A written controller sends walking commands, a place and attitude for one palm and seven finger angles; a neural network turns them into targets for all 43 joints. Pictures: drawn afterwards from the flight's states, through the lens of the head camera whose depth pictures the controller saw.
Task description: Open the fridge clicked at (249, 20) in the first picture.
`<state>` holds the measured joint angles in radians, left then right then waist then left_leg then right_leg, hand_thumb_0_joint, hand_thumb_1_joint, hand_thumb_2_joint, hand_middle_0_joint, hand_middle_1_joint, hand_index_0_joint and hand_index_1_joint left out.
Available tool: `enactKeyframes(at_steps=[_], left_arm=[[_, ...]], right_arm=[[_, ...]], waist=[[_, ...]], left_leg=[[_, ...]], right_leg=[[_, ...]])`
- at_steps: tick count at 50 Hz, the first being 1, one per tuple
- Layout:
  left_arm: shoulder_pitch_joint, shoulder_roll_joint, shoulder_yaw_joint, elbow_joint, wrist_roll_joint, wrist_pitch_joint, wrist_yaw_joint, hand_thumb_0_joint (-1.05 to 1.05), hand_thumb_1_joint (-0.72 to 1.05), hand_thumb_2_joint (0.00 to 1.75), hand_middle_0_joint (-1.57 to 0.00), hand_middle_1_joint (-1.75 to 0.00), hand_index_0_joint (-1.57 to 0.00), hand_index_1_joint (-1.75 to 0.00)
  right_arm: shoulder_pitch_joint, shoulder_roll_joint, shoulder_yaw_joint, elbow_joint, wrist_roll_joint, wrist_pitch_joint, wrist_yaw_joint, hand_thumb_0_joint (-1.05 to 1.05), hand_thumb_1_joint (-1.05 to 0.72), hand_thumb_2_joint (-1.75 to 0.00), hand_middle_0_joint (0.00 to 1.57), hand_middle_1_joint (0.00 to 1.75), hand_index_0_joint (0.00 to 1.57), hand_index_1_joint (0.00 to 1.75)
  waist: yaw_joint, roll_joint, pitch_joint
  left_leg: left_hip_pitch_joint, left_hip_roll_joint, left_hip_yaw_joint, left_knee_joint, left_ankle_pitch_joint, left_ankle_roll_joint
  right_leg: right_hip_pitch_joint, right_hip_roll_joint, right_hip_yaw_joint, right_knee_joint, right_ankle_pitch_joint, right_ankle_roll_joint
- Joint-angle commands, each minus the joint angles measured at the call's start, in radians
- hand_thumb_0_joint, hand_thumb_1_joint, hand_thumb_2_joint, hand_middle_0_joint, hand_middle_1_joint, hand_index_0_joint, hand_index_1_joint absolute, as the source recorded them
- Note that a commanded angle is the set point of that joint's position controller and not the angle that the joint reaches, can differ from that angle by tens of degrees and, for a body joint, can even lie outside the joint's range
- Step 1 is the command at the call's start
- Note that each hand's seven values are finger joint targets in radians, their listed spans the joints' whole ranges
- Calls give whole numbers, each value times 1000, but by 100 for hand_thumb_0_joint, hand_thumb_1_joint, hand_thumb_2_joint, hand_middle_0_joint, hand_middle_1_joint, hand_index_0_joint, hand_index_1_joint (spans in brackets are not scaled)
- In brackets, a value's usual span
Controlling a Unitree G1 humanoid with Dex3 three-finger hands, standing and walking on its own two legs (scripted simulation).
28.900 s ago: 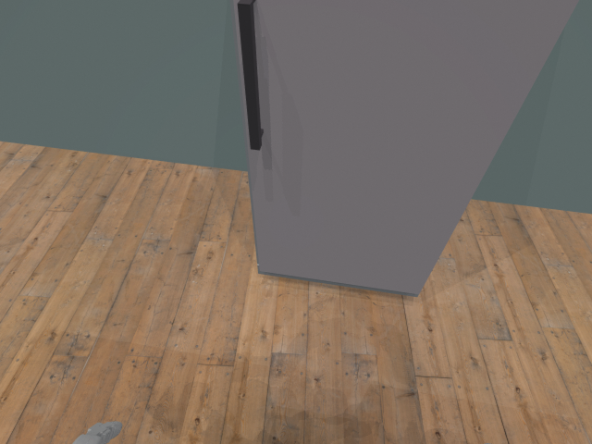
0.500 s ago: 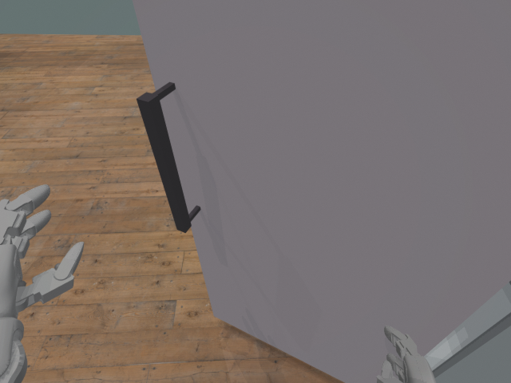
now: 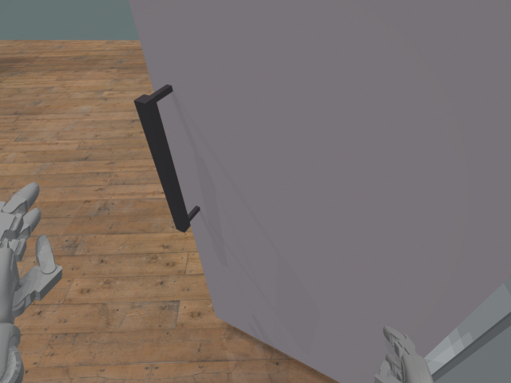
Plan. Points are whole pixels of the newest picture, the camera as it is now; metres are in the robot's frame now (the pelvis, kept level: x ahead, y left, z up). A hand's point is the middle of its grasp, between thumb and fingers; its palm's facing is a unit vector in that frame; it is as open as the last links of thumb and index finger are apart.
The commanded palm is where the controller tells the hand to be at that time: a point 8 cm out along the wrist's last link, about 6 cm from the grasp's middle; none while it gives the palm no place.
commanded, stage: step back with the hand held close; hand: left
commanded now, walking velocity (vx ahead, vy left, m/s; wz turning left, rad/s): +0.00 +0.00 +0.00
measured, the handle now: (175, 168) +0.45 +0.23 +0.10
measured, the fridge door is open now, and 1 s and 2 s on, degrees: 67 67 67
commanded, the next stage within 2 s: stop stepping back and stand still in 1.12 s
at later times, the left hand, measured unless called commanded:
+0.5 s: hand (15, 294) +0.15 +0.31 +0.15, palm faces +0.37 -0.79 -0.50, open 7.4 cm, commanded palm +0.09 +0.34 +0.17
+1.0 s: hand out of the picture +0.03 +0.30 +0.17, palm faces +0.51 -0.72 -0.47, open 7.4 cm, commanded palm -0.03 +0.33 +0.17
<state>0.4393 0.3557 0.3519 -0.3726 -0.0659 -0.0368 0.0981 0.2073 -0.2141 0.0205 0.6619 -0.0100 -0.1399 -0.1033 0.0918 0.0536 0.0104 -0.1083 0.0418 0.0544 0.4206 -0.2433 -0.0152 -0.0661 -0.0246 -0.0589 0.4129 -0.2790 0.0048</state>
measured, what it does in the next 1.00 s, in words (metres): shifts its weight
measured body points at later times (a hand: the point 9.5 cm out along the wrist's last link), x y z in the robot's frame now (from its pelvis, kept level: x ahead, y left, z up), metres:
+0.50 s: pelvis -0.06 +0.04 -0.01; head -0.03 +0.06 +0.44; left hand +0.13 +0.35 +0.18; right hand +0.13 -0.20 -0.07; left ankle -0.01 +0.13 -0.74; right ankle -0.03 -0.12 -0.74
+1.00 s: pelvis -0.14 +0.02 -0.02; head -0.13 +0.04 +0.43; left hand +0.00 +0.34 +0.19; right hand +0.07 -0.19 -0.08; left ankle -0.02 +0.13 -0.73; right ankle -0.06 -0.12 -0.74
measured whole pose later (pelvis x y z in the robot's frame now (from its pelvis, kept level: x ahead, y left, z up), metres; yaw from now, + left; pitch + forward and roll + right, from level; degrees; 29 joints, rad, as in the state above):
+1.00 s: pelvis -0.14 +0.02 -0.02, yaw +5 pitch -1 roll -2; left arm 0.48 0.44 0.46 -0.51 -0.02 -0.29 0.13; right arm 0.18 -0.20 0.01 0.60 0.00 -0.14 -0.07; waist 0.03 -0.01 0.05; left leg -0.51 0.01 0.01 0.68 -0.33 0.01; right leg -0.36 0.03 0.07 0.57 -0.19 0.03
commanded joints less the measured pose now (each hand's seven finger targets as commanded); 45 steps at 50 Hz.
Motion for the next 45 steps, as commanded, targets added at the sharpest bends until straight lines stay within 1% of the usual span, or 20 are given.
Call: enactKeyframes(at_steps=[1,2,3,4,5,6,7,11,15,18,21,25,29,31,34,36,38,40,42,45], left_arm=[[-112,213,139,-177,0,-64,19,0,90,90,-20,-30,-20,-30],[-108,191,117,-189,-1,-65,17,0,90,90,-20,-30,-20,-30],[-189,163,61,-249,9,-75,14,0,90,90,-20,-30,-20,-30],[-275,263,155,-274,9,-116,30,0,90,90,-20,-30,-20,-30],[-264,266,157,-249,18,-135,31,0,90,90,-20,-30,-20,-30],[-133,214,122,-168,19,-126,28,0,90,90,-20,-30,-20,-30],[-98,184,95,-164,24,-122,25,0,90,90,-20,-30,-20,-30],[39,223,154,-227,20,-139,36,0,90,90,-20,-30,-20,-30],[84,270,206,-327,13,-157,47,0,90,90,-20,-30,-20,-30],[94,274,213,-363,10,-170,55,0,90,90,-20,-30,-20,-30],[89,262,205,-368,13,-180,59,0,90,90,-20,-30,-20,-30],[53,233,205,-326,33,-202,60,0,90,90,-20,-30,-20,-30],[31,206,193,-282,49,-225,57,0,90,90,-20,-30,-20,-30],[13,206,188,-290,54,-241,54,0,90,90,-20,-30,-20,-30],[-29,220,170,-323,44,-261,54,0,90,90,-20,-30,-20,-30],[-80,223,158,-362,49,-269,54,0,90,90,-20,-30,-20,-30],[-99,221,165,-368,56,-281,56,0,90,90,-20,-30,-20,-30],[-102,244,201,-356,67,-290,59,0,90,90,-20,-30,-20,-30],[-73,238,209,-335,64,-296,58,0,90,90,-20,-30,-20,-30],[12,277,256,-316,49,-305,54,0,90,90,-20,-30,-20,-30]], right_arm=[[-125,-107,-37,-155,-3,-56,-13,0,-90,-90,20,30,20,30],[-129,-99,-39,-161,-1,-58,-12,0,-90,-90,20,30,20,30],[-134,-102,-31,-165,-5,-67,-8,0,-90,-90,20,30,20,30],[-153,-119,-26,-203,11,-38,-2,0,-90,-90,20,30,20,30],[-148,-110,-25,-186,5,-19,-5,0,-90,-90,20,30,20,30],[-152,-104,-26,-180,0,-6,-3,0,-90,-90,20,30,20,30],[-141,-107,-31,-192,0,11,4,0,-90,-90,20,30,20,30],[-135,-111,-47,-236,5,63,6,0,-90,-90,20,30,20,30],[-144,-112,-51,-271,9,94,0,0,-90,-90,20,30,20,30],[-134,-113,-52,-289,11,96,-4,0,-90,-90,20,30,20,30],[-122,-127,-53,-291,11,82,-7,0,-90,-90,20,30,20,30],[-119,-148,-59,-286,13,47,-10,0,-90,-90,20,30,20,30],[-99,-156,-62,-268,19,14,-3,0,-90,-90,20,30,20,30],[-95,-152,-62,-258,17,-1,-3,0,-90,-90,20,30,20,30],[-83,-134,-60,-240,9,-26,2,0,-90,-90,20,30,20,30],[-87,-133,-62,-226,8,-41,0,0,-90,-90,20,30,20,30],[-97,-140,-64,-228,7,-56,-4,0,-90,-90,20,30,20,30],[-108,-148,-65,-225,1,-68,-10,0,-90,-90,20,30,20,30],[-101,-131,-62,-226,4,-72,-7,0,-90,-90,20,30,20,30],[-96,-123,-70,-228,-1,-70,1,0,-90,-90,20,30,20,30]], waist=[[-6,-24,-47],[-9,1,-42],[-14,26,-69],[-59,-8,21],[-60,-34,1],[-61,-112,3],[-61,-136,-25],[-59,-78,-171],[-58,-22,-226],[-60,24,-217],[-59,83,-190],[-55,157,-123],[-66,116,-58],[-69,83,-58],[-82,-20,-76],[-87,-40,-124],[-79,42,-116],[-68,132,-97],[-61,121,-121],[-65,42,-149]], left_leg=[[39,-23,6,-51,211,51],[39,-18,6,-49,205,49],[58,-29,4,-53,201,51],[-17,-3,7,7,141,60],[-37,-9,-14,27,129,58],[-40,-10,-10,47,142,57],[-50,-11,-8,58,158,53],[-34,9,-7,43,321,50],[-47,26,-30,25,421,49],[-82,41,-48,0,400,53],[-167,67,-88,-55,299,64],[-447,120,-158,-178,-149,109],[-621,147,-198,-206,-470,132],[-600,131,-196,-172,-466,127],[-366,50,-145,-33,-287,84],[-276,43,-133,-14,-254,70],[-352,74,-174,-85,-390,84],[-459,106,-213,-161,-478,100],[-474,111,-211,-154,-435,100],[-405,60,-151,-30,-302,81]], right_leg=[[-54,3,20,-87,239,4],[-50,1,21,-79,226,2],[-54,2,21,-85,223,3],[-167,-49,113,-145,281,0],[-147,-80,116,-137,334,-9],[-167,-91,118,-135,382,-6],[-153,-99,113,-119,410,-7],[-73,-89,76,-33,512,-2],[-45,-59,60,16,504,2],[-54,-27,52,44,438,10],[-27,3,38,87,335,17],[94,40,31,207,195,20],[105,52,55,248,85,26],[65,49,78,214,68,20],[-159,-5,180,51,82,-16],[-200,-3,179,33,48,-11],[-154,34,150,69,-69,2],[-69,71,112,143,-58,10],[-28,75,102,182,21,5],[-94,31,199,100,101,-20]])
